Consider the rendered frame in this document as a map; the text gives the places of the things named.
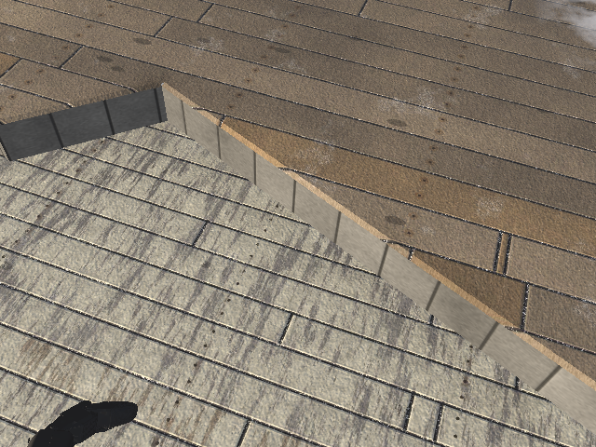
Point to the left robot hand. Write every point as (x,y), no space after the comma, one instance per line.
(82,421)

